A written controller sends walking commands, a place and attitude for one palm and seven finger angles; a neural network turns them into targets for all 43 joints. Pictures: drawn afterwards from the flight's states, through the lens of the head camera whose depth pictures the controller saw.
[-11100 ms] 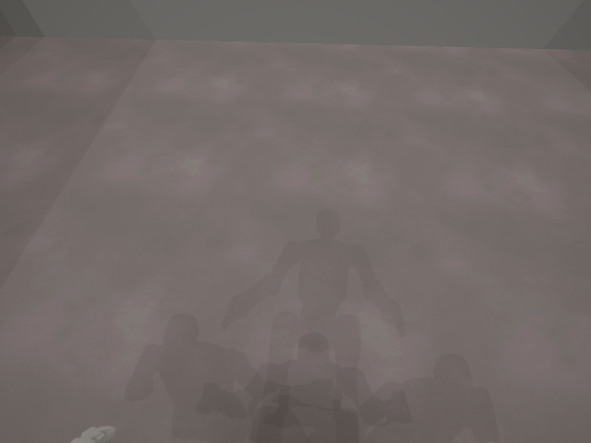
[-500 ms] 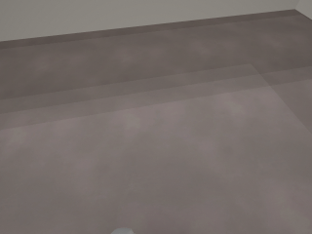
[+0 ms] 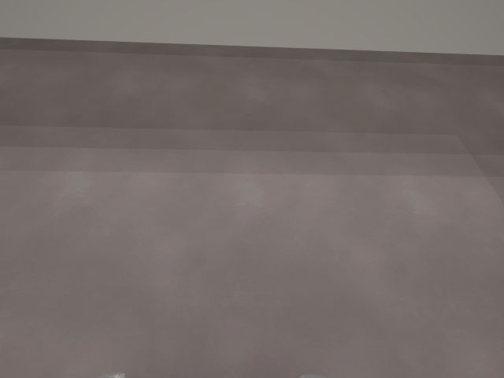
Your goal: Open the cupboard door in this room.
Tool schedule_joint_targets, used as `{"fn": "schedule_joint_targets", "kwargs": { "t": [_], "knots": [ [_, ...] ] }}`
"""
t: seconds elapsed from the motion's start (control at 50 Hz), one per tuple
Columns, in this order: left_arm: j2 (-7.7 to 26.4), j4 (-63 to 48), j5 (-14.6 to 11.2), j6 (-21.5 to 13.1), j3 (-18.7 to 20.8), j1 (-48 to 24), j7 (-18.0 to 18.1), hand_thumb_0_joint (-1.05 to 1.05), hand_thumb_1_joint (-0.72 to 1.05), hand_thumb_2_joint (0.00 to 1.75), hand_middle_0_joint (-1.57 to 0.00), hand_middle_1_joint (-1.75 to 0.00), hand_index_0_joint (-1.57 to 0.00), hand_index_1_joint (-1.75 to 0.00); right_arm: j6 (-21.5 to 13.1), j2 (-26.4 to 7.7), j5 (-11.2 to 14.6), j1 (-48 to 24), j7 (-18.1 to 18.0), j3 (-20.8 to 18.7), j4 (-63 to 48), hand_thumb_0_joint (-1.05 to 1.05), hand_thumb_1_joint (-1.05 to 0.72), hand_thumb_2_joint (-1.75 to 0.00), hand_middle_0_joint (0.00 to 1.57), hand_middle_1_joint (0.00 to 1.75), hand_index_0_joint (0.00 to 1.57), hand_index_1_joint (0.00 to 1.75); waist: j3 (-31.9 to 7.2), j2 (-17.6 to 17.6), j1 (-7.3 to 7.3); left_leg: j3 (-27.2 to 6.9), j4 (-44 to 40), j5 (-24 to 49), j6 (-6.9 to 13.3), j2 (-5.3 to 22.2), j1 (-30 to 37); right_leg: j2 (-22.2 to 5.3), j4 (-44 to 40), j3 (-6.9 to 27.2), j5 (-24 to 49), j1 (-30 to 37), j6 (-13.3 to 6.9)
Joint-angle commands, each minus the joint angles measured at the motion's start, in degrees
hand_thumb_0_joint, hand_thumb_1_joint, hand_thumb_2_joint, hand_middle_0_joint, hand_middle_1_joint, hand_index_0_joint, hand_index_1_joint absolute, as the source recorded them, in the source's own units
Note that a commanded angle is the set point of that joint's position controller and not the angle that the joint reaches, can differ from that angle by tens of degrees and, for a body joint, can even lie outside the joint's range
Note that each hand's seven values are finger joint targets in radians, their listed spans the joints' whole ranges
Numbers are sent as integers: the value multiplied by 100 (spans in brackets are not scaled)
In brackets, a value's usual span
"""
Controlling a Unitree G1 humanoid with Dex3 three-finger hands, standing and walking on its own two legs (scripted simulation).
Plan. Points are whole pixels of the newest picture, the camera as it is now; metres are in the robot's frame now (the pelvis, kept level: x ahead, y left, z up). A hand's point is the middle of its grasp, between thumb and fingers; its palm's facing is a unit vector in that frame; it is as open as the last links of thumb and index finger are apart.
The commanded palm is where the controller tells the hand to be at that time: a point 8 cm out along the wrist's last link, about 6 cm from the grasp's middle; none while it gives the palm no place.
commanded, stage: turn or walk to find it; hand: left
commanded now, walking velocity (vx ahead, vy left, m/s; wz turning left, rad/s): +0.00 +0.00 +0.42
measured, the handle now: out of the picture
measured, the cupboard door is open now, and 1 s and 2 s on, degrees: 0 0 0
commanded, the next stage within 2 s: none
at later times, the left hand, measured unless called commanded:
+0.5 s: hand out of the picture -0.03 +0.17 -0.17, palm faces +0.26 -0.94 -0.23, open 7.3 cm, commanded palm none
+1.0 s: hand out of the picture -0.05 +0.23 -0.16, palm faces +0.43 -0.87 -0.25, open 7.3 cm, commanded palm none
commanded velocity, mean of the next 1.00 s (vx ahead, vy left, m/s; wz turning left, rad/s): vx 0.00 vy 0.00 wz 0.42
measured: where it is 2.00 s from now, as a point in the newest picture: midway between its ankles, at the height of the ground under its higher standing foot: outside the picture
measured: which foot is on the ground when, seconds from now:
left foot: down 0.00-0.14, up 0.16-0.56, down 0.58-1.00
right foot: up 0.00-0.12, down 0.14-0.58, up 0.60-1.00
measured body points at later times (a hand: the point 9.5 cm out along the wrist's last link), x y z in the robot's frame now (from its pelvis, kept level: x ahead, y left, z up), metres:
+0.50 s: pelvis -0.03 -0.03 -0.01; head +0.01 -0.02 +0.44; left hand -0.04 +0.22 -0.15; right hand +0.07 -0.28 -0.16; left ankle -0.09 +0.10 -0.70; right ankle -0.01 -0.15 -0.74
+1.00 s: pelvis -0.06 +0.00 +0.00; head -0.04 +0.02 +0.45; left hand -0.07 +0.28 -0.14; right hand +0.10 -0.20 -0.14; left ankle -0.09 +0.09 -0.74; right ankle +0.00 -0.14 -0.70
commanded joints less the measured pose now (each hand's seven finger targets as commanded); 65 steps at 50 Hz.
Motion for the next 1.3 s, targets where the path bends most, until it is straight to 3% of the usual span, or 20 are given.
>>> {"fn": "schedule_joint_targets", "kwargs": {
  "t": [0.0,0.08,0.1,0.12,0.14,0.2,0.24,0.44,0.52,0.54,0.56,0.58,0.7,0.9,1.04,1.06,1.08,1.1,1.18,1.28],
  "knots": [
    [331,-545,-48,-184,44,-67,58,0,90,90,-20,-30,-20,-30,-38,-1255,-34,201,-105,-338,-326,0,-90,-90,20,30,20,30,-525,910,-91,-1846,-587,2146,746,1525,299,133,-870,8,-98,150,-116],
    [469,-403,-55,-285,88,564,93,0,90,90,-20,-30,-20,-30,-10,-1134,31,42,-62,-370,-386,0,-90,-90,20,30,20,30,-670,673,222,-1712,-75,1294,324,1052,-675,140,-2870,-69,1248,1706,-206],
    [743,-406,-7,-349,146,670,124,0,90,90,-20,-30,-20,-30,-21,-858,74,175,-36,-329,-405,0,-90,-90,20,30,20,30,-767,-109,241,-1336,522,389,17,665,-1407,-591,-3469,597,1182,2420,-403],
    [1182,-446,67,-383,228,699,149,0,90,90,-20,-30,-20,-30,-34,-560,86,194,-11,-273,-549,0,-90,-90,20,30,20,30,-664,-1432,271,-231,1731,-1449,-396,-147,-2174,-1988,-3765,1963,1385,2530,-1010],
    [1218,-558,18,-351,228,611,142,0,90,90,-20,-30,-20,-30,49,-795,12,52,-31,-355,-562,0,-90,-90,20,30,20,30,-536,-1250,326,-258,2862,-2044,-418,-17,-2018,-2421,-3899,2017,1388,1655,-1443],
    [721,-701,5,-351,119,-154,131,0,90,90,-20,-30,-20,-30,194,-777,-11,250,58,-389,-253,0,-90,-90,20,30,20,30,9,-588,-111,-221,4300,-1155,-460,299,-1855,-1552,-3817,880,1221,759,-1202],
    [596,-702,12,-393,81,-149,117,0,90,90,-20,-30,-20,-30,221,-709,-14,468,83,-359,-157,0,-90,-90,20,30,20,30,-30,-813,-152,-45,4453,-790,-570,340,-1816,-1304,-3742,351,1533,820,-1087],
    [1027,-221,96,-364,207,897,92,0,90,90,-20,-30,-20,-30,98,-593,85,-372,47,-175,-294,0,-90,-90,20,30,20,30,-529,-1202,384,563,2026,-1557,-642,369,-1202,-1608,-2999,41,3880,2039,-1352],
    [1028,-165,25,-294,230,664,90,0,90,90,-20,-30,-20,-30,-25,-731,88,129,26,-176,-152,0,-90,-90,20,30,20,30,-743,-866,20,741,-199,-30,-508,376,245,-1421,-2094,-451,3497,1461,-805],
    [794,-249,-27,-248,205,716,76,0,90,90,-20,-30,-20,-30,-99,-1152,51,322,27,-257,-139,0,-90,-90,20,30,20,30,-971,214,-95,-148,-641,1070,-239,1143,1180,-1023,-1222,-780,2213,533,-455],
    [397,-456,-34,-218,88,628,37,0,90,90,-20,-30,-20,-30,-96,-1684,23,519,8,-382,-149,0,-90,-90,20,30,20,30,-819,1809,-194,-1689,-644,3098,411,2470,1558,-365,-201,-893,-896,-824,-90],
    [463,-518,23,-117,40,170,104,0,90,90,-20,-30,-20,-30,-61,-1728,27,750,-40,-379,-25,0,-90,-90,20,30,20,30,-741,1758,-403,-1608,-684,2934,668,2569,910,-330,457,-329,-1254,-584,-137],
    [514,-192,-8,-160,91,300,-10,0,90,90,-20,-30,-20,-30,-134,-1252,40,-73,-145,-226,-260,0,-90,-90,20,30,20,30,-524,884,10,-762,-567,3111,580,1632,861,-238,1041,-56,102,-731,-37],
    [408,-544,-19,-160,60,-260,37,0,90,90,-20,-30,-20,-30,-74,-1232,-12,275,-110,-322,-286,0,-90,-90,20,30,20,30,-428,807,-174,-1578,-634,2443,755,1619,684,-40,-1,48,-87,-503,-22],
    [451,-447,-64,-291,76,446,81,0,90,90,-20,-30,-20,-30,-17,-1161,23,64,-76,-366,-388,0,-90,-90,20,30,20,30,-716,703,183,-1717,-7,1830,361,1111,-407,168,-2770,-127,1207,1532,-181],
    [707,-428,-26,-353,120,608,110,0,90,90,-20,-30,-20,-30,-29,-946,73,143,-45,-339,-395,0,-90,-90,20,30,20,30,-772,131,239,-1431,444,862,62,789,-1092,-387,-3337,367,1458,2285,-308],
    [1178,-443,61,-408,218,697,150,0,90,90,-20,-30,-20,-30,-37,-581,101,251,-8,-281,-488,0,-90,-90,20,30,20,30,-788,-1355,260,-380,1631,-1122,-379,-49,-2029,-1821,-3657,1732,1900,2760,-853],
    [1231,-523,20,-386,207,675,132,0,90,90,-20,-30,-20,-30,44,-794,24,142,-35,-358,-510,0,-90,-90,20,30,20,30,-662,-1267,312,-270,2775,-2098,-434,-49,-1883,-2423,-3786,1974,1943,1831,-1359],
    [631,-729,-1,-373,102,-277,121,0,90,90,-20,-30,-20,-30,219,-743,-11,464,80,-387,-141,0,-90,-90,20,30,20,30,2,-713,-180,-170,4421,-953,-513,341,-1766,-1424,-3840,592,1144,706,-1103],
    [644,-543,34,-403,118,197,128,0,90,90,-20,-30,-20,-30,220,-693,-1,298,84,-331,-120,0,-90,-90,20,30,20,30,-76,-836,35,84,3953,-917,-687,477,-1741,-1474,-3753,202,1493,1145,-1163]
  ]
}}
